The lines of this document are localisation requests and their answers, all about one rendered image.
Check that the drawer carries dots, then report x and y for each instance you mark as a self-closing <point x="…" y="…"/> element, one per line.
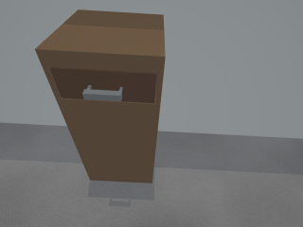
<point x="136" y="86"/>

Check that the handle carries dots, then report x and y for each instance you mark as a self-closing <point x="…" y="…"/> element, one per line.
<point x="106" y="95"/>

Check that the cabinet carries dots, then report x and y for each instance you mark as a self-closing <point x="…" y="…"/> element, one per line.
<point x="116" y="140"/>

